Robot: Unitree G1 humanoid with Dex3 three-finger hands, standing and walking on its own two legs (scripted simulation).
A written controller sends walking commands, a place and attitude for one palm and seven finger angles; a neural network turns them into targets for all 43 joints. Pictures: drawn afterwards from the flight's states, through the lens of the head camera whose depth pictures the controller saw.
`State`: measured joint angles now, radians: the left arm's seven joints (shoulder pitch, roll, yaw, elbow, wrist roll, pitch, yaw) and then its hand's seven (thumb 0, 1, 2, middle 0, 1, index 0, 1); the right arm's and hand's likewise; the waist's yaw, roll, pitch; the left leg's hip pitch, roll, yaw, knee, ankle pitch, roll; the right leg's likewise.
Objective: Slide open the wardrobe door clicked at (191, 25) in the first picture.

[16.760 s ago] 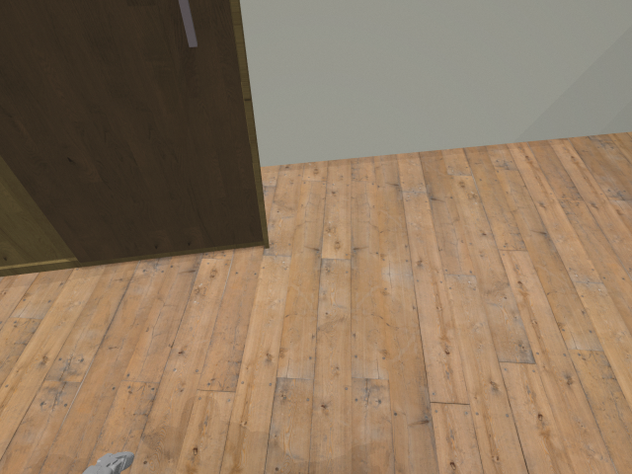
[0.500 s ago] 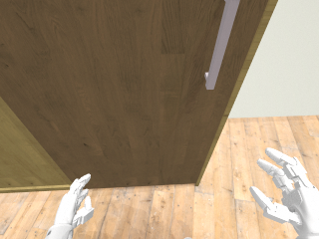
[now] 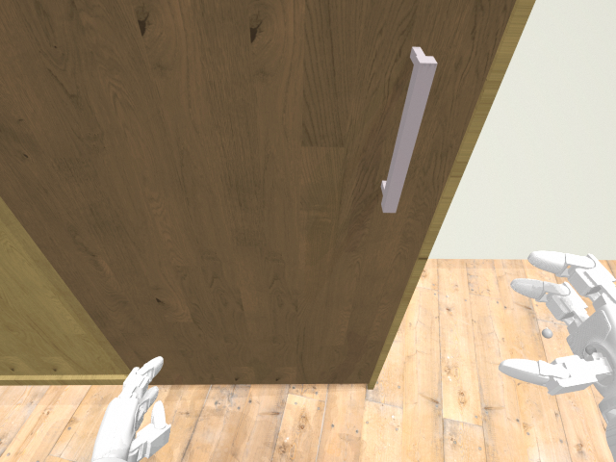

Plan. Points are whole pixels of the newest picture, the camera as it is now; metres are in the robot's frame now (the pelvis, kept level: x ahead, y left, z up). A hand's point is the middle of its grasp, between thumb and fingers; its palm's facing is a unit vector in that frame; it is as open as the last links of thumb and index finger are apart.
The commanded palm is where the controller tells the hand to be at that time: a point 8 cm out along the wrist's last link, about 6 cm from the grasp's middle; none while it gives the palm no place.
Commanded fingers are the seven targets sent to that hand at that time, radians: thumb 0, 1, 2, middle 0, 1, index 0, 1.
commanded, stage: raise the hand with hooked fingers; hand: right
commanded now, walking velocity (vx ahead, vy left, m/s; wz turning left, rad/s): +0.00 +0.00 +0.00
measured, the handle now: (401, 138) +0.48 -0.11 +0.21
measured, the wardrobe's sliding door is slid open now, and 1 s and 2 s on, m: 0.00 0.00 0.00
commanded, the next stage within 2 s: move the hooked fingers beside the handle in 1.00 s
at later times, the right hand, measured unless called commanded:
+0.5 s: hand out of the picture +0.27 -0.29 +0.22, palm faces +0.07 +0.99 -0.14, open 13.9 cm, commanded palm +0.23 -0.33 +0.23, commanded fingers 0.00 0.50 -0.30 0.30 1.20 0.30 1.20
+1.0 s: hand (606, 247) +0.27 -0.26 +0.22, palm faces +0.08 +0.99 -0.13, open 14.0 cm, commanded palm +0.23 -0.31 +0.23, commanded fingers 0.00 0.50 -0.30 0.30 1.20 0.30 1.20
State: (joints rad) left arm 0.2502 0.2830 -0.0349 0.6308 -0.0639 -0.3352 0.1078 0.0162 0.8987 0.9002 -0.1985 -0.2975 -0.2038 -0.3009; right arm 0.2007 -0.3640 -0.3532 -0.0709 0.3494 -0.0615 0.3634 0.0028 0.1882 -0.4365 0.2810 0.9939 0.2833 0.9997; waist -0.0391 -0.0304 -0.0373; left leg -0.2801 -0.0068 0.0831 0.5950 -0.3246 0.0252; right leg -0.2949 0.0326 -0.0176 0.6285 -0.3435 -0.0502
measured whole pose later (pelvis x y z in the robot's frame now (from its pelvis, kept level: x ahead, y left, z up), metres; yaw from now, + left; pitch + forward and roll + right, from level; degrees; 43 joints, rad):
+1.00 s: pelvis +0.00 +0.02 +0.01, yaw -1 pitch -2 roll +0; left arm 0.19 0.28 -0.09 0.61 -0.10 -0.21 0.10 0.01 0.90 0.90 -0.20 -0.30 -0.20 -0.30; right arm -0.17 -0.53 -0.49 0.08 0.33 0.29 0.45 -0.01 0.50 -0.30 0.30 1.20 0.31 1.20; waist -0.05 -0.07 -0.03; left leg -0.17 -0.02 0.10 0.48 -0.28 0.05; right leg -0.18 0.03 0.01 0.50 -0.28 -0.03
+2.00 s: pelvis +0.00 +0.00 +0.01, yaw +0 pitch -1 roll +0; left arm 0.20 0.26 -0.09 0.63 -0.09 -0.17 0.10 0.01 0.90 0.90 -0.20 -0.30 -0.21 -0.30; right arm -0.39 -0.43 -0.35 0.26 0.27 0.25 0.33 -0.01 0.50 -0.30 0.30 1.20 0.30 1.20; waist -0.02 -0.05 -0.03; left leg -0.19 0.00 0.08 0.49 -0.27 0.03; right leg -0.20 0.05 -0.01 0.49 -0.27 -0.05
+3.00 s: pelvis +0.01 +0.02 +0.01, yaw +1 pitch +1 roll +0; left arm 0.29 0.28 -0.05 0.64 -0.09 -0.07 0.09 0.01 0.90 0.90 -0.20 -0.30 -0.20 -0.30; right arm -0.59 -0.39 -0.30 0.53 0.21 0.19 0.21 -0.01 0.50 -0.30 0.30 1.20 0.31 1.20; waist 0.03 -0.05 -0.04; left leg -0.21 -0.02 0.06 0.47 -0.27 0.05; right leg -0.20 0.02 -0.03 0.46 -0.27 -0.03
